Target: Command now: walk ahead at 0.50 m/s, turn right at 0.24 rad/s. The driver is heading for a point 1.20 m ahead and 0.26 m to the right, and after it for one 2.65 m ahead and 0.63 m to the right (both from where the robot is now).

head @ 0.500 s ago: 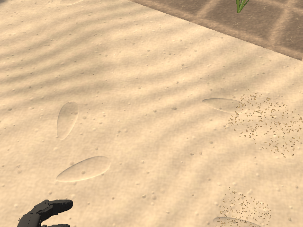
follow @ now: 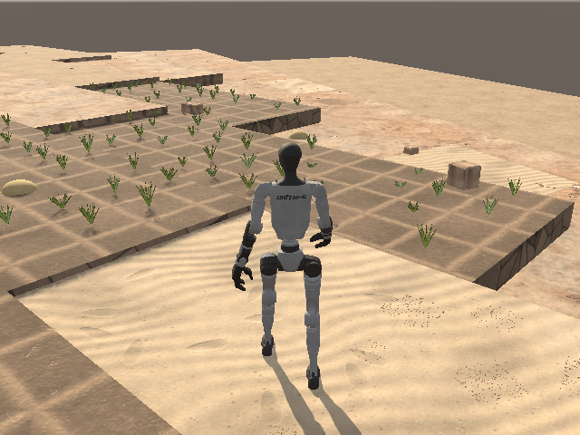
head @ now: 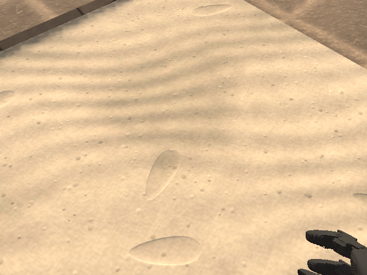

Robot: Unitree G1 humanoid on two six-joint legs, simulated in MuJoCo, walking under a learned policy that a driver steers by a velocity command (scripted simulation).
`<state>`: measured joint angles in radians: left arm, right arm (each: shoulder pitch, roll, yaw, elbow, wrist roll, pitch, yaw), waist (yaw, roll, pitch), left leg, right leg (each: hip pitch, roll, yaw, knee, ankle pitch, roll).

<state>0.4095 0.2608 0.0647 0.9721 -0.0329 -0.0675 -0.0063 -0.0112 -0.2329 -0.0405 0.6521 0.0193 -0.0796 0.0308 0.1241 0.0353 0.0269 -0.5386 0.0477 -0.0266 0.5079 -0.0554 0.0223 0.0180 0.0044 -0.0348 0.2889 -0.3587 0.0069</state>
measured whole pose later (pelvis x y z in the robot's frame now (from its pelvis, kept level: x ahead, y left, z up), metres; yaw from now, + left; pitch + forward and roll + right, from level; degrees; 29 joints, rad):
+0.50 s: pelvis +0.25 -0.04 -0.01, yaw -17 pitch +2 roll +3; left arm 0.06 0.27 0.06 0.75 -0.02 -0.01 -0.05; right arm 0.31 -0.29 -0.10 0.88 0.02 -0.07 -0.02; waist -0.06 -0.02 0.02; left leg 0.08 0.06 0.27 0.31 -0.39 -0.07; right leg -0.58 -0.08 -0.04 0.65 -0.13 -0.07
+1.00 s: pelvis +0.51 -0.16 +0.00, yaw -20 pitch +2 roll -1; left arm 0.30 0.27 0.06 0.84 0.00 -0.07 0.00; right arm 0.10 -0.26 -0.05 0.78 0.02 -0.08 0.05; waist 0.05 0.05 0.01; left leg -0.64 0.06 0.00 0.56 0.10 0.03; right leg 0.09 0.09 -0.03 0.19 -0.32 -0.08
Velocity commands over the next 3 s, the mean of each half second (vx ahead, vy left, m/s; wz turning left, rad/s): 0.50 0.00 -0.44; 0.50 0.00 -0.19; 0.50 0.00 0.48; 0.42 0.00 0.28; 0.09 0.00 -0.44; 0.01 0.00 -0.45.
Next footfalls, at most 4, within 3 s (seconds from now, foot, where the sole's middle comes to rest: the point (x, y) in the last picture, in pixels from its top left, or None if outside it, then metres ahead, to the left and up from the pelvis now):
0.02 left None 0.18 0.13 -0.77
0.52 right None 0.39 -0.19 -0.77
1.08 left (252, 195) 0.77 -0.13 -0.77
1.54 right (311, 154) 1.00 -0.38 -0.77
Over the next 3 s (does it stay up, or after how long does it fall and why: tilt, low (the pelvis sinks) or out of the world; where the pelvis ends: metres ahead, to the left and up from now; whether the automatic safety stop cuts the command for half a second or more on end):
stays up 1.14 -0.24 0.01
